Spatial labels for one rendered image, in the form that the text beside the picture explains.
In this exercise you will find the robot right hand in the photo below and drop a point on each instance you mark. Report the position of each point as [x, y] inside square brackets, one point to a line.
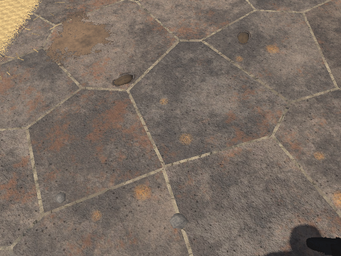
[329, 246]

